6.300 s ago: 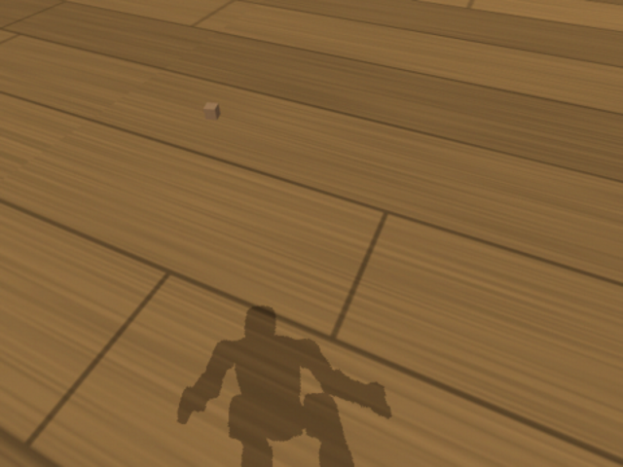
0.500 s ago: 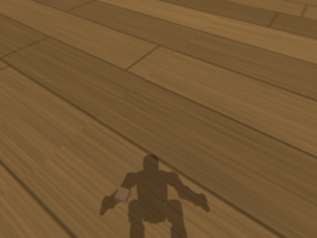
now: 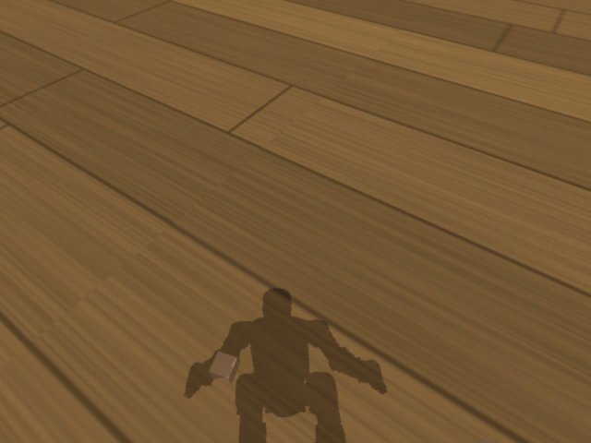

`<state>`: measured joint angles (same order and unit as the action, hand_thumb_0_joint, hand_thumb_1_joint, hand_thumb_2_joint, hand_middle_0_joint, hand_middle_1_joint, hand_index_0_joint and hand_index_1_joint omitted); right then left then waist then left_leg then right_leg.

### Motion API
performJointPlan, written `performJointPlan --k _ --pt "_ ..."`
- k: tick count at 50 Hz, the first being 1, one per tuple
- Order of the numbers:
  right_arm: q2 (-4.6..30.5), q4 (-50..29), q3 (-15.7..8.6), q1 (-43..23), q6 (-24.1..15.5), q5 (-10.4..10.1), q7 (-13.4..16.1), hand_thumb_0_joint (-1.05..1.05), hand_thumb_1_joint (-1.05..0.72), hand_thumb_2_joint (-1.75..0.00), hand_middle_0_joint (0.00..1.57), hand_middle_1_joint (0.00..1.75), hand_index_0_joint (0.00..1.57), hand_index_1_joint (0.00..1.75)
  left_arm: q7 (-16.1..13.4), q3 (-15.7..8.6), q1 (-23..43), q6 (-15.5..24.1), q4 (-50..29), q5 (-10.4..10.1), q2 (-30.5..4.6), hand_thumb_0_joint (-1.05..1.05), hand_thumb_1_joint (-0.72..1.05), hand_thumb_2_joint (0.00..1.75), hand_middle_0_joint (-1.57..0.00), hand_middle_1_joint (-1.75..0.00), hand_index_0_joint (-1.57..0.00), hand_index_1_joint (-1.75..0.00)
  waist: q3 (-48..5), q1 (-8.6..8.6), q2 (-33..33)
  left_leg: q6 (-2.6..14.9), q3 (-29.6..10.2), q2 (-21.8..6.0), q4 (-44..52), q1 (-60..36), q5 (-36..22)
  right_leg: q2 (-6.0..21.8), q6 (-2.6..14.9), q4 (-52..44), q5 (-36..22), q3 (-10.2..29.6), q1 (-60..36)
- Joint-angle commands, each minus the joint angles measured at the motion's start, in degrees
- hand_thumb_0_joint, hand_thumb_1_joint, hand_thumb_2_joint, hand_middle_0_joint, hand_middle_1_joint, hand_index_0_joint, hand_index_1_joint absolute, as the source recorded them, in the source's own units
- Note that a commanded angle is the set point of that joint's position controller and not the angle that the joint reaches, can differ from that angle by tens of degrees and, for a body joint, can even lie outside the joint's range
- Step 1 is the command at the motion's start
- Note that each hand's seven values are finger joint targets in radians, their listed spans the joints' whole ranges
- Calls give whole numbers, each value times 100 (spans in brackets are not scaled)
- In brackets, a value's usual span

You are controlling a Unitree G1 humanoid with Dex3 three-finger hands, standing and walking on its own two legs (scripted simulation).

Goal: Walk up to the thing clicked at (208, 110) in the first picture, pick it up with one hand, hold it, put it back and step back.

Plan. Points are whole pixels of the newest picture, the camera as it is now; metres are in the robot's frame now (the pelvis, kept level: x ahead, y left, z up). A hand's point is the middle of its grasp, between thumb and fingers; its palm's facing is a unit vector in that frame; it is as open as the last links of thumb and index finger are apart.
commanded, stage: stand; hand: left
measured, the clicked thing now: (224, 367) +0.45 +0.23 -0.75
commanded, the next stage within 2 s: none
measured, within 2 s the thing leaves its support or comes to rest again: neither
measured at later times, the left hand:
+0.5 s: hand out of the picture +0.09 +0.24 -0.16, palm faces -0.03 -0.94 -0.34, open 7.4 cm
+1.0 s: hand out of the picture +0.10 +0.24 -0.15, palm faces -0.04 -0.94 -0.34, open 7.4 cm
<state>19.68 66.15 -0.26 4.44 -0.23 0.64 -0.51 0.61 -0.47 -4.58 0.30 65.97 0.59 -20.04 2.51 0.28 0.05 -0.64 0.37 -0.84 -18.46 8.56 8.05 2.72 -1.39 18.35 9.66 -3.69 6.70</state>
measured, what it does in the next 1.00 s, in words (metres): stands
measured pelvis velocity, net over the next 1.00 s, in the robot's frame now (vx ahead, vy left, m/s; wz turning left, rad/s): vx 0.02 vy -0.02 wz -0.01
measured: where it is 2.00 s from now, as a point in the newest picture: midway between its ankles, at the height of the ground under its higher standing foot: outside the picture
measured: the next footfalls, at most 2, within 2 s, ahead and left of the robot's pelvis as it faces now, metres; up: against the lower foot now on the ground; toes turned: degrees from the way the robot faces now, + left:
none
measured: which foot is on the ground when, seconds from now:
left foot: down 0.00-1.00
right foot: down 0.00-1.00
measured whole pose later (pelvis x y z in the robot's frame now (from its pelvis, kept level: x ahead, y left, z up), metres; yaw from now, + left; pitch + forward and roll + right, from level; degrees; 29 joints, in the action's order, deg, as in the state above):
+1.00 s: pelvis +0.02 -0.02 +0.00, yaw -1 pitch -2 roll +0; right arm 20.2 65.8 -0.1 5.3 -0.2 0.7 -0.2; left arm 0.4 0.2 -5.8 0.4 64.6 0.5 -20.2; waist 2.6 0.3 -0.2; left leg -2.0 0.6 -2.4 -17.4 6.4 9.0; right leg 1.2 -0.1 17.8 10.8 -3.5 5.0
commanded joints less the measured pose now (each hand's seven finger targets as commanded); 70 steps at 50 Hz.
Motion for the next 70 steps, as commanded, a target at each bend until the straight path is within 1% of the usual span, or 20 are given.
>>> performJointPlan --k 1,2,4,7,9,15,19,20,22,27,29,35,37,39,44,47,50,55,62,70 --pt "1270 -328 -225 -273 -159 -6 66 0 -90 -90 20 30 20 30 -85 -193 205 152 -354 -11 -1166 0 90 90 -20 -30 -20 -30 -537 -18 -113 109 -600 -744 320 -184 -729 586 177 -305 -321 552 -96" --pt "1231 -328 -218 -237 -157 -10 67 0 -90 -90 20 30 20 30 -82 -189 183 160 -346 -7 -1170 0 90 90 -20 -30 -20 -30 -480 -1 -73 101 -584 -707 321 -132 -582 575 149 -347 -252 545 -73" --pt "1204 -334 -211 -245 -161 -6 66 0 -90 -90 20 30 20 30 -85 -198 209 154 -361 -15 -1226 0 90 90 -20 -30 -20 -30 -480 7 10 87 -577 -727 343 -190 -703 573 169 -318 -292 542 -53" --pt "1229 -340 -211 -263 -150 -16 65 0 -90 -90 20 30 20 30 -81 -180 158 158 -366 -1 -1194 0 90 90 -20 -30 -20 -30 -474 4 -16 103 -556 -717 312 -193 -553 582 161 -365 -267 550 -41" --pt "1230 -354 -225 -290 -148 -10 63 0 -90 -90 20 30 20 30 -96 -191 178 156 -377 -5 -1207 0 90 90 -20 -30 -20 -30 -497 -3 -17 95 -556 -741 312 -243 -751 571 176 -339 -324 534 -50" --pt "1225 -345 -209 -286 -140 -22 58 0 -90 -90 20 30 20 30 -93 -181 152 155 -384 -11 -1223 0 90 90 -20 -30 -20 -30 -455 1 -55 91 -526 -713 299 -202 -589 592 185 -390 -311 563 -109" --pt "1206 -342 -198 -263 -158 -5 72 0 -90 -90 20 30 20 30 -90 -193 181 150 -415 -19 -1254 0 90 90 -20 -30 -20 -30 -529 -8 -53 76 -511 -742 302 -253 -846 598 209 -297 -511 568 -164" --pt "1277 -333 -209 -249 -158 -9 81 0 -90 -90 20 30 20 30 -83 -186 122 146 -408 -7 -1206 0 90 90 -20 -30 -20 -30 -549 -24 -93 88 -481 -728 261 -285 -770 603 203 -326 -532 587 -157" --pt "1230 -322 -192 -213 -148 -9 75 0 -90 -90 20 30 20 30 -87 -185 139 142 -398 -20 -1215 0 90 90 -20 -30 -20 -30 -442 -9 -27 68 -491 -708 311 -207 -646 588 189 -351 -404 575 -128" --pt "1253 -326 -190 -211 -152 -14 72 0 -90 -90 20 30 20 30 -86 -184 94 140 -404 -10 -1234 0 90 90 -20 -30 -20 -30 -491 -23 -3 75 -479 -728 294 -318 -648 589 205 -355 -450 584 -112" --pt "1223 -332 -188 -208 -151 -6 73 0 -90 -90 20 30 20 30 -98 -184 133 145 -424 -20 -1236 0 90 90 -20 -30 -20 -30 -486 -16 -13 61 -489 -744 295 -296 -866 581 207 -335 -587 565 -139" --pt "1222 -330 -187 -177 -127 -9 70 0 -90 -90 20 30 20 30 -96 -191 134 137 -425 -16 -1259 0 90 90 -20 -30 -20 -30 -370 -7 23 50 -466 -693 313 -204 -413 566 199 -419 -240 595 -64" --pt "1231 -351 -190 -194 -125 -16 68 0 -90 -90 20 30 20 30 -96 -180 105 139 -424 -11 -1244 0 90 90 -20 -30 -20 -30 -416 -10 3 65 -474 -702 304 -233 -473 573 204 -426 -306 602 -81" --pt "1244 -365 -200 -178 -136 -2 72 0 -90 -90 20 30 20 30 -100 -185 135 148 -452 -8 -1260 0 90 90 -20 -30 -20 -30 -541 -1 -11 87 -452 -743 242 -331 -760 597 229 -365 -606 607 -155" --pt "1230 -367 -198 -173 -147 2 85 0 -90 -90 20 30 20 30 -109 -183 84 157 -466 -8 -1252 0 90 90 -20 -30 -20 -30 -606 -19 -7 80 -433 -770 194 -431 -1147 582 213 -284 -1053 572 -226" --pt "1202 -378 -194 -131 -131 4 90 0 -90 -90 20 30 20 30 -121 -181 93 161 -477 -8 -1264 0 90 90 -20 -30 -20 -30 -565 -8 69 78 -399 -758 184 -399 -1108 577 192 -292 -1131 556 -236" --pt "1235 -376 -189 -148 -108 -5 90 0 -90 -90 20 30 20 30 -117 -174 118 146 -474 -16 -1253 0 90 90 -20 -30 -20 -30 -434 -7 10 79 -403 -745 247 -318 -750 577 215 -402 -705 600 -171" --pt "1225 -380 -182 -120 -114 -9 83 0 -90 -90 20 30 20 30 -114 -175 74 148 -468 -12 -1257 0 90 90 -20 -30 -20 -30 -325 -23 -1 76 -421 -732 307 -270 -533 557 207 -443 -416 611 -73" --pt "1249 -409 -193 -113 -140 6 84 0 -90 -90 20 30 20 30 -101 -174 86 150 -493 -2 -1254 0 90 90 -20 -30 -20 -30 -471 -16 -15 81 -418 -757 281 -372 -820 557 236 -360 -656 596 -143" --pt "1273 -409 -187 -116 -135 -6 84 0 -90 -90 20 30 20 30 -99 -169 41 135 -471 -1 -1240 0 90 90 -20 -30 -20 -30 -391 -25 -46 81 -436 -747 317 -327 -613 549 231 -389 -436 598 -80"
